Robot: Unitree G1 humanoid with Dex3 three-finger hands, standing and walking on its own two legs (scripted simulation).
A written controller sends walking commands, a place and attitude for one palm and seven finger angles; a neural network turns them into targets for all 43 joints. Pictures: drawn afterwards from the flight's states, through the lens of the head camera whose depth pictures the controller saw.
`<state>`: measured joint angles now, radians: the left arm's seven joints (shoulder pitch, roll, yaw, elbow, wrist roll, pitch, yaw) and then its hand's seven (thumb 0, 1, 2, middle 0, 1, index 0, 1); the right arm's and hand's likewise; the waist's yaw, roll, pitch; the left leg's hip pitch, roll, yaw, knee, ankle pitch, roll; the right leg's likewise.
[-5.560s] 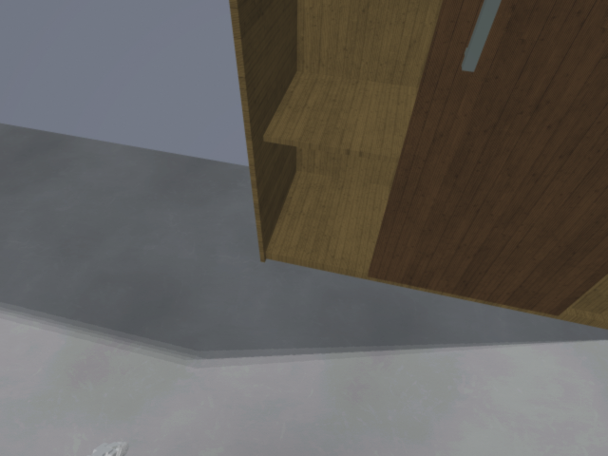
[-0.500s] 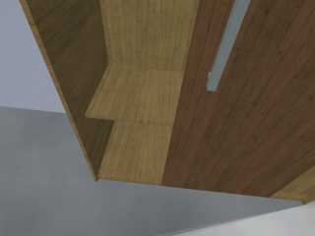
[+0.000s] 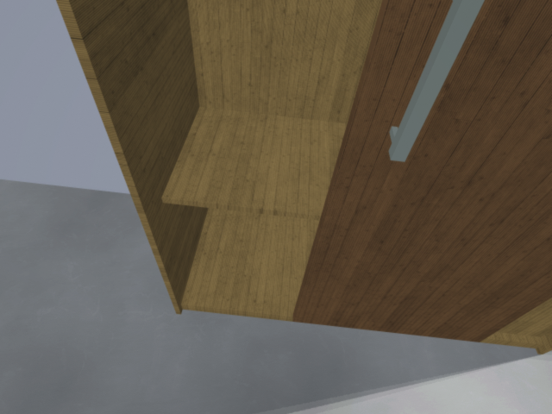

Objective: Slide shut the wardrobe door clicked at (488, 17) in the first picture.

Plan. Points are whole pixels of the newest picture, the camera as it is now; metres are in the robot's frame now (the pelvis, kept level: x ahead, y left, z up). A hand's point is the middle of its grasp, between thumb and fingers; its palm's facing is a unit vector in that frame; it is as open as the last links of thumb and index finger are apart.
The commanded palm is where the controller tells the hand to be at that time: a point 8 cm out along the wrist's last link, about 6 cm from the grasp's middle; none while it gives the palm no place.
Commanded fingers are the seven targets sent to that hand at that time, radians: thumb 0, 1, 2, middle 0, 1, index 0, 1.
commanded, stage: look again from close up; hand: right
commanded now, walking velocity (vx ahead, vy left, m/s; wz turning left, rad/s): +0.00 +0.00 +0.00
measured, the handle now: (423, 82) +0.50 -0.15 +0.25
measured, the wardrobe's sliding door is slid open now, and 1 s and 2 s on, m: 0.41 0.41 0.41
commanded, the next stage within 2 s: raise the hand with hooked fingers in 0.40 s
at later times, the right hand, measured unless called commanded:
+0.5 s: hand out of the picture +0.00 -0.17 -0.17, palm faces +0.04 +0.98 -0.21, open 7.3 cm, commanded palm +0.09 -0.22 -0.07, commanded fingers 0.00 -0.88 -0.89 0.20 0.31 0.20 0.31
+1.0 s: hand out of the picture +0.13 -0.22 +0.01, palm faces +0.15 +0.99 -0.02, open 9.0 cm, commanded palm +0.12 -0.26 +0.04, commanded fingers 0.00 -0.29 -0.64 0.24 0.69 0.24 0.69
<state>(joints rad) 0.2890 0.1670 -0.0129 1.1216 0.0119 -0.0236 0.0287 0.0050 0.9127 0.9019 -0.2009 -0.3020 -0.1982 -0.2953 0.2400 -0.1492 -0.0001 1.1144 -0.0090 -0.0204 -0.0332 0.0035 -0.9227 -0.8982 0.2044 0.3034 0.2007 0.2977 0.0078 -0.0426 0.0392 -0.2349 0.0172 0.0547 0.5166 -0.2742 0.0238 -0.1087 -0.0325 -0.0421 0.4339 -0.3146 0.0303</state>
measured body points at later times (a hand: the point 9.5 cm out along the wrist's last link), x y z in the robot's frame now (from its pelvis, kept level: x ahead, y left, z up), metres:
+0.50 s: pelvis +0.00 +0.00 +0.00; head +0.02 +0.01 +0.45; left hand -0.01 +0.21 -0.17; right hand +0.00 -0.22 -0.15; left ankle +0.00 +0.10 -0.74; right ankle -0.05 -0.14 -0.74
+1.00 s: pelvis -0.04 -0.02 -0.05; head -0.03 -0.03 +0.40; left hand +0.21 +0.20 -0.05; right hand +0.11 -0.27 +0.02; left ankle +0.00 +0.10 -0.74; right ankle -0.05 -0.14 -0.74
